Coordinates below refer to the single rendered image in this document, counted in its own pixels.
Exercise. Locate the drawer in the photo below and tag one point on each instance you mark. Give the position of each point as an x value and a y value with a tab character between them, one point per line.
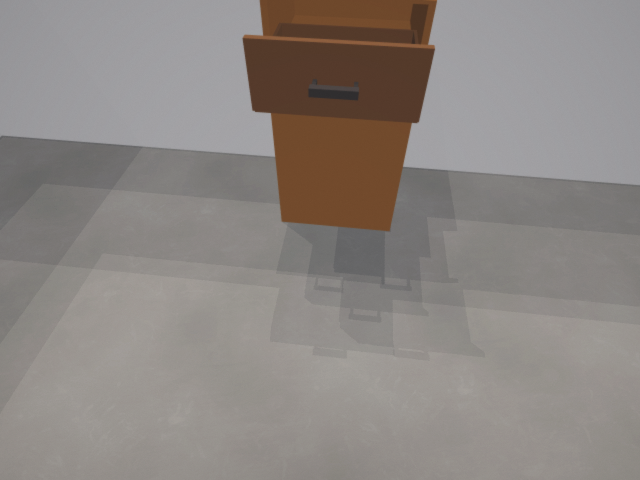
392	69

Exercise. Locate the cabinet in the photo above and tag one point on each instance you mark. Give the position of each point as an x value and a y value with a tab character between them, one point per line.
338	171

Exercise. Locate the handle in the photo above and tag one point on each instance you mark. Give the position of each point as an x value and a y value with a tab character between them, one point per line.
333	92

